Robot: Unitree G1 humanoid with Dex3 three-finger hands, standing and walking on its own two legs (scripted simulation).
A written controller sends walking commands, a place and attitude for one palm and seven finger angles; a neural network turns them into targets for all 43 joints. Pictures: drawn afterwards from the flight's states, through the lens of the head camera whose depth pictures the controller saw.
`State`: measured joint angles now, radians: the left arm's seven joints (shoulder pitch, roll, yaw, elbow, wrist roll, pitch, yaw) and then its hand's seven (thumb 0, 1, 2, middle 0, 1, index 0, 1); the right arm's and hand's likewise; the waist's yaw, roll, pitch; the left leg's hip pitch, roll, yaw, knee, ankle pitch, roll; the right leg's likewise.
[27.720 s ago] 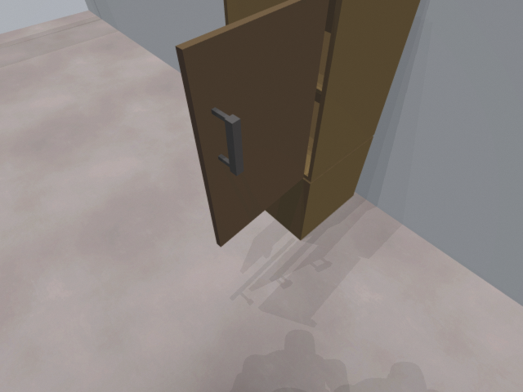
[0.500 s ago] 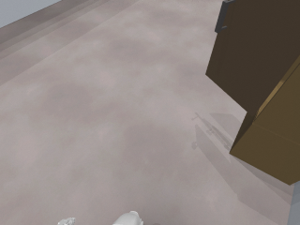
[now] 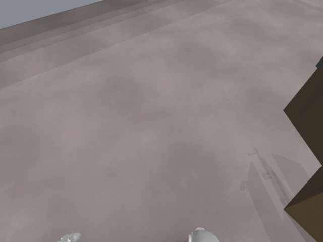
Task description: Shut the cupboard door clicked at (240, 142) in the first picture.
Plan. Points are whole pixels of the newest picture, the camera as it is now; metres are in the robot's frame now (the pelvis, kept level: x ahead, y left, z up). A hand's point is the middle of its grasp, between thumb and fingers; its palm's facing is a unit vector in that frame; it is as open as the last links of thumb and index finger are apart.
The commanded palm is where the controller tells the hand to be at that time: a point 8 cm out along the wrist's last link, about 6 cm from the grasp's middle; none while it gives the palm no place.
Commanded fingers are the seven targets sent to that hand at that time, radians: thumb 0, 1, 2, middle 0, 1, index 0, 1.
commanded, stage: walk to a spot facing it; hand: left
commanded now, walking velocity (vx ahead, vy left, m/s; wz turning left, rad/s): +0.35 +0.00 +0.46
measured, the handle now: out of the picture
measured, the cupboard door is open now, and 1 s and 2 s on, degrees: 63 63 63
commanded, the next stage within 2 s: turn to face it in 0.80 s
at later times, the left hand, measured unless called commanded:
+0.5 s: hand out of the picture +0.07 +0.16 -0.18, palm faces +0.39 -0.91 -0.15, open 7.4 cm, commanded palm none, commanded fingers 0.00 0.90 0.90 -0.20 -0.30 -0.20 -0.30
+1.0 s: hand (92, 146) +0.42 +0.27 -0.15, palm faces +0.38 -0.90 -0.23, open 7.4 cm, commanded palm none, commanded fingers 0.00 0.90 0.90 -0.20 -0.30 -0.20 -0.30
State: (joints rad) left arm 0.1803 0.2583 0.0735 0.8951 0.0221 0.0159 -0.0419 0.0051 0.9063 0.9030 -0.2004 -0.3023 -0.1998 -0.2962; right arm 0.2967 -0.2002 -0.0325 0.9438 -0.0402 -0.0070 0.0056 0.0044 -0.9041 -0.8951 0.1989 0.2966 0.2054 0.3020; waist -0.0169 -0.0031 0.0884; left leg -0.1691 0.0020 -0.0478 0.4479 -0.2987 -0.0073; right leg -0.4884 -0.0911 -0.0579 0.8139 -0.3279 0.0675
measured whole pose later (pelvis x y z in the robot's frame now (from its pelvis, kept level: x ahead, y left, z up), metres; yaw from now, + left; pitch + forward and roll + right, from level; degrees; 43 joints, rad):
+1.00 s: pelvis +0.39 +0.05 -0.01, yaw +23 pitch -1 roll +1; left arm 0.15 0.17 0.05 0.93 0.02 -0.06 -0.01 0.00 0.91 0.90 -0.20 -0.30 -0.20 -0.30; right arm 0.35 -0.20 -0.05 1.08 -0.03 0.00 -0.01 0.01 -0.92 -0.90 0.20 0.30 0.20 0.30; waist -0.02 0.03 0.06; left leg -0.32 0.01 0.02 1.00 -0.50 0.01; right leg -0.32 -0.06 -0.11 0.58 -0.23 -0.03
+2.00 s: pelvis +0.49 +0.11 -0.01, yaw -13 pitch +1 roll +0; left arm 0.18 0.25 0.07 0.88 0.02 0.08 -0.02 0.00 0.90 0.90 -0.20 -0.30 -0.20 -0.30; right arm 0.18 -0.23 -0.03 0.86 -0.03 0.02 -0.02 0.01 -0.91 -0.90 0.20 0.30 0.20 0.30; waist 0.00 -0.04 0.07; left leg -0.34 0.06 0.07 0.61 -0.27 -0.01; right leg -0.41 0.03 0.08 0.77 -0.44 0.02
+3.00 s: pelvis +0.47 +0.08 -0.02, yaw -48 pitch +0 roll -1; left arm 0.14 0.25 0.06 0.87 0.02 0.04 -0.04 0.00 0.91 0.90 -0.20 -0.30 -0.20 -0.30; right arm 0.23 -0.26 -0.05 0.90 -0.03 0.05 -0.01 0.01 -0.90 -0.89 0.20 0.30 0.21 0.30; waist 0.00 0.05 0.09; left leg -0.35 0.18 0.14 0.83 -0.49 -0.07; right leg -0.31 -0.01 -0.06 0.63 -0.32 -0.01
